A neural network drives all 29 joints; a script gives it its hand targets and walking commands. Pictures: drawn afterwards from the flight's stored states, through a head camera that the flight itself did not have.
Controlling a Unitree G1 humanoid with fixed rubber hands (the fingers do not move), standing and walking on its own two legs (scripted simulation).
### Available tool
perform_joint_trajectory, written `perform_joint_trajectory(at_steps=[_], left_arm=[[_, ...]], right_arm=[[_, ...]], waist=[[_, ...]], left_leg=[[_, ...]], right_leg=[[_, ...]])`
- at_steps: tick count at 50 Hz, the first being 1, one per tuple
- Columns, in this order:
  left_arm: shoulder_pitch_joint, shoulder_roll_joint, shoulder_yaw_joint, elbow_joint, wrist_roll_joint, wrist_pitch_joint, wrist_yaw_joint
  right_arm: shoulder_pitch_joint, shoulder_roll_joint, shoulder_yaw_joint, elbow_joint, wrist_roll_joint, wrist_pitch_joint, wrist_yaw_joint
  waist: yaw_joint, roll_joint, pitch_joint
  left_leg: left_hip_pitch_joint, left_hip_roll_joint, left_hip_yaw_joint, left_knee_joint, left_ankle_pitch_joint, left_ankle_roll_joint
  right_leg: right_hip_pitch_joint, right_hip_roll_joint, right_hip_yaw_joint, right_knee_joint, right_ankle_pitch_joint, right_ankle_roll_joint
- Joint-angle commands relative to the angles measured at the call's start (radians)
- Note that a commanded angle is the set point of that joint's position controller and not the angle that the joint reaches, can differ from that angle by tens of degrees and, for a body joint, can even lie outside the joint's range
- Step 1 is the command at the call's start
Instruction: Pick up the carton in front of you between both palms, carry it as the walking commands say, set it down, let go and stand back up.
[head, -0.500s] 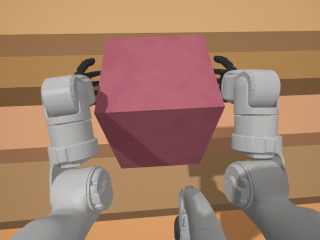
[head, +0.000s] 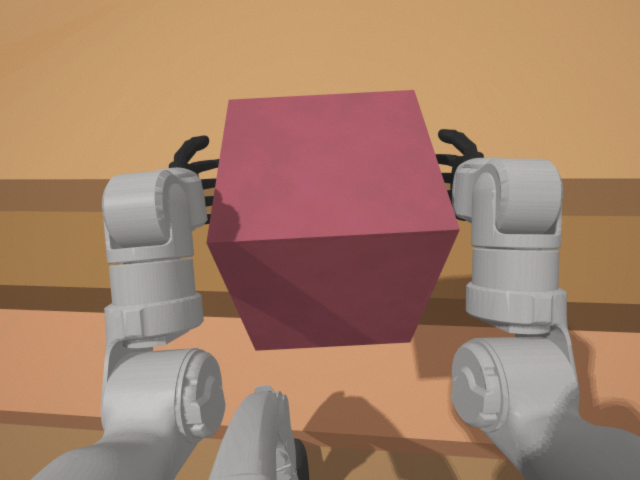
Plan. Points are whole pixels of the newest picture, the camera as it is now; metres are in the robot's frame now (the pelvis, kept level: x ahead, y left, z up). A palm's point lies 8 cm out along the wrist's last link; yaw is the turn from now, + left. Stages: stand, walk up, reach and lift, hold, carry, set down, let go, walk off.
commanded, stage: carry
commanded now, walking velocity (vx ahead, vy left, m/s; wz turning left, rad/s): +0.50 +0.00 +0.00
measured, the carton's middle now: (327, 232) +0.39 +0.01 +0.12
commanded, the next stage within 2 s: none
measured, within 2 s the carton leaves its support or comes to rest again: neither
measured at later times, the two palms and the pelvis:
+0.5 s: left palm out of the picture +0.67 +0.11 +0.33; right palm out of the picture +0.66 -0.18 +0.34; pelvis +0.29 -0.03 +0.14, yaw -1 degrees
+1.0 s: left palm out of the picture +0.94 +0.11 +0.48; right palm out of the picture +0.95 -0.19 +0.47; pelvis +0.58 -0.03 +0.28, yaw +0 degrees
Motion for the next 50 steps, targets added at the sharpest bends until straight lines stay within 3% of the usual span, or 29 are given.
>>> perform_joint_trajectory(at_steps=[1, 2, 3, 4, 5, 7, 9, 10, 13, 15, 17, 20, 21, 23, 25, 26, 27, 28, 29, 30, 32, 34, 38, 41, 43, 45, 47, 48, 50], left_arm=[[-0.718, -1.031, -0.505, -0.003, -0.41, 0.036, -0.287], [-0.715, -1.04, -0.492, 0.005, -0.383, 0.033, -0.28], [-0.657, -1.006, -0.46, 0.026, -0.334, 0.027, -0.275], [-0.606, -1.027, -0.43, 0.053, -0.313, 0.02, -0.271], [-0.593, -0.991, -0.417, 0.055, -0.259, 0.013, -0.26], [-0.704, -1.014, -0.429, -0.049, -0.265, 0.006, -0.251], [-0.739, -0.99, -0.445, -0.11, -0.266, 0.0, -0.232], [-0.729, -0.984, -0.461, -0.134, -0.271, -0.004, -0.223], [-0.649, -0.956, -0.502, -0.136, -0.259, -0.001, -0.209], [-0.617, -0.955, -0.531, -0.108, -0.263, 0.014, -0.211], [-0.612, -0.954, -0.545, -0.059, -0.271, 0.028, -0.213], [-0.641, -0.947, -0.546, -0.006, -0.283, 0.032, -0.212], [-0.658, -0.952, -0.546, 0.011, -0.287, 0.035, -0.211], [-0.684, -0.985, -0.55, 0.028, -0.322, 0.035, -0.208], [-0.663, -1.041, -0.55, 0.054, -0.359, 0.03, -0.209], [-0.663, -1.074, -0.555, 0.061, -0.384, 0.023, -0.215], [-0.702, -1.109, -0.567, 0.063, -0.41, 0.012, -0.224], [-0.714, -1.155, -0.573, 0.055, -0.449, -0.002, -0.24], [-0.725, -1.178, -0.593, 0.02, -0.481, -0.029, -0.257], [-0.788, -1.214, -0.607, -0.048, -0.514, -0.039, -0.267], [-0.925, -1.25, -0.649, -0.199, -0.552, -0.063, -0.28], [-0.935, -1.256, -0.669, -0.25, -0.573, -0.066, -0.282], [-0.788, -1.189, -0.675, -0.228, -0.525, -0.048, -0.275], [-0.687, -1.089, -0.648, -0.173, -0.474, -0.022, -0.268], [-0.675, -1.047, -0.623, -0.138, -0.459, -0.007, -0.271], [-0.7, -1.021, -0.602, -0.107, -0.45, 0.005, -0.279], [-0.707, -1.002, -0.576, -0.072, -0.449, 0.02, -0.282], [-0.704, -0.998, -0.55, -0.056, -0.44, 0.025, -0.283], [-0.673, -0.99, -0.504, 0.011, -0.415, 0.036, -0.281]], right_arm=[[-0.718, 1.044, 0.558, 0.003, 0.439, -0.022, 0.167], [-0.755, 1.081, 0.576, -0.008, 0.468, -0.03, 0.176], [-0.754, 1.133, 0.584, -0.007, 0.519, -0.037, 0.193], [-0.749, 1.146, 0.587, -0.018, 0.538, -0.063, 0.206], [-0.791, 1.199, 0.604, -0.052, 0.567, -0.066, 0.216], [-0.939, 1.234, 0.628, -0.204, 0.612, -0.093, 0.229], [-0.991, 1.247, 0.651, -0.275, 0.64, -0.097, 0.231], [-0.97, 1.237, 0.653, -0.282, 0.643, -0.095, 0.23], [-0.889, 1.186, 0.658, -0.268, 0.611, -0.077, 0.222], [-0.807, 1.12, 0.626, -0.214, 0.57, -0.059, 0.219], [-0.751, 1.078, 0.611, -0.154, 0.541, -0.042, 0.221], [-0.775, 1.046, 0.587, -0.104, 0.529, -0.031, 0.239], [-0.774, 1.046, 0.561, -0.08, 0.52, -0.027, 0.244], [-0.777, 1.041, 0.529, -0.034, 0.506, -0.016, 0.252], [-0.721, 1.039, 0.483, 0.022, 0.471, -0.009, 0.252], [-0.706, 1.039, 0.461, 0.048, 0.446, -0.011, 0.25], [-0.69, 1.031, 0.441, 0.069, 0.418, -0.019, 0.245], [-0.638, 1.029, 0.426, 0.088, 0.372, -0.033, 0.241], [-0.595, 1.025, 0.398, 0.1, 0.348, -0.045, 0.235], [-0.621, 1.017, 0.4, 0.072, 0.316, -0.055, 0.225], [-0.676, 1.042, 0.422, -0.013, 0.323, -0.064, 0.213], [-0.713, 1.033, 0.464, -0.087, 0.344, -0.071, 0.194], [-0.632, 1.011, 0.535, -0.122, 0.353, -0.077, 0.175], [-0.612, 0.995, 0.566, -0.1, 0.373, -0.056, 0.175], [-0.609, 0.975, 0.571, -0.07, 0.375, -0.042, 0.172], [-0.635, 0.954, 0.566, -0.039, 0.38, -0.033, 0.169], [-0.667, 0.956, 0.564, -0.024, 0.398, -0.023, 0.162], [-0.695, 0.972, 0.564, -0.021, 0.416, -0.02, 0.158], [-0.692, 1.019, 0.555, 0.021, 0.444, -0.016, 0.156]], waist=[[-0.213, -0.296, -0.54], [-0.25, -0.11, -0.653], [-0.176, -0.054, -0.551], [-0.161, 0.286, -0.757], [-0.165, 0.145, -0.838], [-0.137, 0.063, -0.638], [-0.112, 0.059, -0.518], [-0.115, 0.041, -0.485], [-0.125, -0.013, -0.459], [-0.174, 0.101, -0.463], [-0.211, 0.078, -0.403], [-0.147, 0.049, -0.252], [-0.106, 0.079, -0.266], [-0.041, 0.229, -0.271], [0.062, 0.319, -0.439], [0.146, 0.264, -0.512], [0.165, 0.123, -0.624], [0.108, -0.016, -0.546], [0.069, -0.32, -0.715], [0.048, -0.174, -0.75], [0.023, -0.063, -0.563], [0.001, -0.084, -0.469], [0.03, -0.022, -0.435], [0.098, -0.124, -0.407], [0.096, -0.046, -0.304], [0.04, -0.042, -0.203], [-0.01, -0.149, -0.167], [-0.013, -0.21, -0.203], [-0.086, -0.297, -0.35]], left_leg=[[0.792, -0.182, 0.159, -0.375, 0.186, 0.003], [1.053, -0.177, 0.045, -0.664, 0.357, 0.014], [1.137, -0.043, -0.21, -0.827, 0.6, 0.02], [1.381, 0.258, -0.784, -0.841, 1.212, 0.277], [1.417, 0.241, -0.776, -0.77, 1.089, 0.27], [1.278, 0.188, -0.729, -0.795, 0.402, 0.183], [1.173, 0.181, -0.63, -0.861, 0.125, 0.122], [1.174, 0.191, -0.598, -0.886, 0.07, 0.108], [1.225, 0.211, -0.483, -0.933, 0.335, 0.135], [1.39, 0.282, -0.526, -0.97, 0.417, 0.189], [1.566, 0.325, -0.55, -0.989, 0.307, 0.184], [1.325, 0.196, -0.352, -1.145, 0.065, 0.075], [1.149, 0.141, -0.251, -1.228, 0.114, 0.063], [0.782, 0.081, 0.003, -1.287, 0.684, 0.049], [0.952, 0.103, 0.055, -0.981, 1.458, 0.018], [1.006, 0.068, 0.067, -0.695, 1.518, -0.014], [0.914, -0.004, -0.017, -0.363, 1.272, -0.079], [0.598, -0.078, -0.088, -0.106, 0.333, -0.112], [0.466, -0.194, -0.267, 0.382, 0.102, -0.132], [0.429, -0.154, -0.354, 0.533, 0.118, -0.106], [0.25, -0.082, -0.287, 0.54, 0.123, -0.059], [0.193, -0.041, -0.27, 0.467, 0.119, -0.031], [0.092, -0.026, -0.15, 0.296, 0.068, -0.027], [-0.336, -0.031, -0.157, 0.755, -0.188, -0.006], [-0.527, -0.003, -0.184, 0.788, -0.276, -0.005], [-0.394, 0.028, -0.096, 0.516, -0.187, -0.029], [-0.012, 0.04, -0.009, 0.163, -0.084, -0.043], [0.244, 0.011, 0.063, 0.002, -0.023, -0.03], [0.516, -0.099, 0.148, -0.121, 0.161, 0.027]], right_leg=[[-0.045, -0.049, -0.092, 0.396, 1.521, -0.116], [-0.102, 0.031, -0.049, 0.743, 1.324, -0.034], [-0.321, 0.065, 0.028, 0.937, 0.394, -0.017], [-0.606, 0.27, 0.161, 1.522, 0.001, 0.046], [-0.662, 0.22, 0.339, 1.693, 0.019, -0.009], [-0.87, 0.158, 0.278, 1.674, -0.007, -0.06], [-0.907, 0.099, 0.267, 1.597, -0.004, -0.099], [-0.943, 0.085, 0.252, 1.568, -0.026, -0.108], [-0.99, 0.083, 0.12, 1.394, -0.1, -0.098], [-1.255, 0.063, 0.135, 1.695, -0.229, -0.113], [-1.573, 0.035, 0.183, 1.885, -0.4, -0.122], [-1.478, -0.009, 0.061, 1.606, -0.3, -0.088], [-1.221, -0.025, 0.025, 1.413, -0.232, -0.086], [-0.634, 0.044, -0.092, 1.035, -0.023, -0.113], [-0.44, 0.164, -0.189, 0.937, 0.032, -0.128], [-0.291, 0.22, -0.218, 0.723, 0.056, -0.107], [-0.039, 0.179, -0.028, 0.503, 0.17, -0.133], [0.08, -0.008, 0.399, 0.273, 0.307, -0.197], [0.161, -0.228, 0.828, 0.206, 0.751, -0.342], [0.18, -0.218, 0.764, 0.312, 0.699, -0.344], [0.035, -0.173, 0.648, 0.298, 0.137, -0.264], [-0.009, -0.153, 0.541, 0.247, -0.063, -0.219], [0.087, -0.161, 0.398, 0.198, 0.127, -0.221], [0.354, -0.263, 0.493, 0.135, 0.221, -0.297], [0.398, -0.27, 0.439, 0.097, 0.055, -0.251], [0.173, -0.16, 0.29, -0.014, -0.115, -0.17], [-0.102, -0.096, 0.121, -0.2, 0.029, -0.181], [-0.226, -0.038, -0.022, -0.209, 0.309, -0.175], [-0.143, -0.054, -0.089, -0.008, 1.261, -0.174]])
